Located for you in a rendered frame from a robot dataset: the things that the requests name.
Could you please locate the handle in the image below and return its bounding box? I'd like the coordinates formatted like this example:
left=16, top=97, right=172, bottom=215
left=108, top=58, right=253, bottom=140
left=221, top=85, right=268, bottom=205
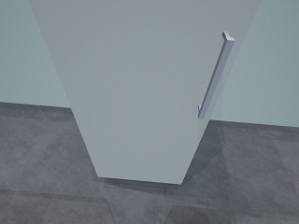
left=198, top=31, right=235, bottom=119

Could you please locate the fridge door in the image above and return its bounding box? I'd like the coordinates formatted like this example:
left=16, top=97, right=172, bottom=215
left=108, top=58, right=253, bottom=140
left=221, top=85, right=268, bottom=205
left=28, top=0, right=262, bottom=185

